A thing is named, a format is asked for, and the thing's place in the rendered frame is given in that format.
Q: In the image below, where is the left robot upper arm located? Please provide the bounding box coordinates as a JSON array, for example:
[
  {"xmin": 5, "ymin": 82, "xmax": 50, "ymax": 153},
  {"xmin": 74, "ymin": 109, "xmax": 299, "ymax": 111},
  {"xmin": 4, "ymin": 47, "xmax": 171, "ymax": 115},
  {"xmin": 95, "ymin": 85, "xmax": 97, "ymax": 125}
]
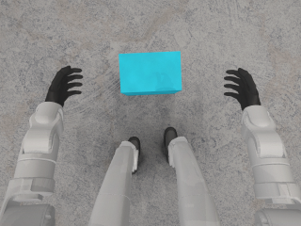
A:
[{"xmin": 0, "ymin": 203, "xmax": 55, "ymax": 226}]

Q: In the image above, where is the robot right foot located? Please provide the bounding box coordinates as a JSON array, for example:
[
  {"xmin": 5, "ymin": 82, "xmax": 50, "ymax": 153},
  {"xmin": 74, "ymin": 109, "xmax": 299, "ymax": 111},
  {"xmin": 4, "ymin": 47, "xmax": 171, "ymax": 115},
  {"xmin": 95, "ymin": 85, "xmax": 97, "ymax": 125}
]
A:
[{"xmin": 164, "ymin": 127, "xmax": 178, "ymax": 164}]

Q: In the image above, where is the right robot hand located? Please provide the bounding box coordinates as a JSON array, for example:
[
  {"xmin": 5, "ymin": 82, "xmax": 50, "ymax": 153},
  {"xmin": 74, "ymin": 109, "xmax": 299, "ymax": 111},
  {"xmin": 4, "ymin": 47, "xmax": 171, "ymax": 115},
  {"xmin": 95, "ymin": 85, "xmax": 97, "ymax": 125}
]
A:
[{"xmin": 224, "ymin": 68, "xmax": 261, "ymax": 111}]

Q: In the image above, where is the right robot upper arm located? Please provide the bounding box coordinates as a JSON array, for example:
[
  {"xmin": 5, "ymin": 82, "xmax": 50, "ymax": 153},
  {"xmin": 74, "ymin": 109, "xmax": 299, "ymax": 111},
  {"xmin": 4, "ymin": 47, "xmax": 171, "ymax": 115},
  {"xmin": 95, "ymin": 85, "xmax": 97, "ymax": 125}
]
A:
[{"xmin": 254, "ymin": 208, "xmax": 301, "ymax": 226}]

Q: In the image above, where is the left robot hand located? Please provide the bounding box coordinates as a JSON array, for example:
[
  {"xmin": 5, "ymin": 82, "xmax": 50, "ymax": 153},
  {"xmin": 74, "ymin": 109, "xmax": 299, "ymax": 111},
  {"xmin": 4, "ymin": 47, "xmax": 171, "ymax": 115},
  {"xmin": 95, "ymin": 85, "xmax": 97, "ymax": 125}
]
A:
[{"xmin": 44, "ymin": 65, "xmax": 84, "ymax": 107}]

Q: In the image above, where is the robot left thigh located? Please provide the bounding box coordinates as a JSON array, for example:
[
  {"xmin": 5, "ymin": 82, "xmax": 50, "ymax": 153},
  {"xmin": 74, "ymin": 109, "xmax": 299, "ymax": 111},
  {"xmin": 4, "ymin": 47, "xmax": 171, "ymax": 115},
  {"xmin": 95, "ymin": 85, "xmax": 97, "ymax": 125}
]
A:
[{"xmin": 88, "ymin": 146, "xmax": 138, "ymax": 226}]

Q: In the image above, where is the left robot forearm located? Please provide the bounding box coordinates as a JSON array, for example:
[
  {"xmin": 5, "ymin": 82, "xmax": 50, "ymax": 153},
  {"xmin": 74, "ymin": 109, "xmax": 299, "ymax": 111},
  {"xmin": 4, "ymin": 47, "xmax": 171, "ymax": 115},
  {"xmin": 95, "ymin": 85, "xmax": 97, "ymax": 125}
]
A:
[{"xmin": 0, "ymin": 102, "xmax": 64, "ymax": 221}]

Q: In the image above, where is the right robot forearm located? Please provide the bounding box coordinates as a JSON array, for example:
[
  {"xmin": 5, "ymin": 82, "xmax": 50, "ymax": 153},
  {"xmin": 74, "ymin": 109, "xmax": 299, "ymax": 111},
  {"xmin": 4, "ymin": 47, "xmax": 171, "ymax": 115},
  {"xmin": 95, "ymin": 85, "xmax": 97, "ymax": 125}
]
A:
[{"xmin": 240, "ymin": 105, "xmax": 301, "ymax": 211}]

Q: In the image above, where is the carton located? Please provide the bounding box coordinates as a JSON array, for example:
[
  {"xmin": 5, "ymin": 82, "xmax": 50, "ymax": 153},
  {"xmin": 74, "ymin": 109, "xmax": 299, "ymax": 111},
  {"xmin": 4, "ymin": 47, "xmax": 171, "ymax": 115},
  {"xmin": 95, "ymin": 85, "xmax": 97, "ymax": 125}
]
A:
[{"xmin": 119, "ymin": 51, "xmax": 182, "ymax": 96}]

